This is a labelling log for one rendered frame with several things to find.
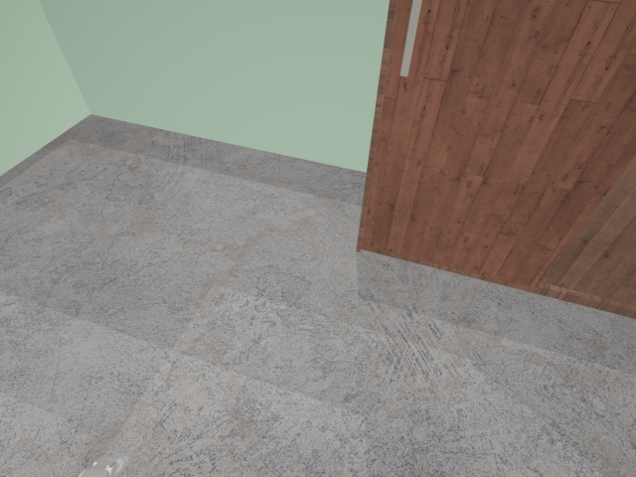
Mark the robot left hand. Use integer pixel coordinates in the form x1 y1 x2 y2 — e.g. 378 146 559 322
79 454 130 477

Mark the wardrobe door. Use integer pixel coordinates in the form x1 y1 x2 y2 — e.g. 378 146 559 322
542 155 636 306
362 0 636 289

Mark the handle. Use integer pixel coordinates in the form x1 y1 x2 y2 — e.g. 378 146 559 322
400 0 422 77

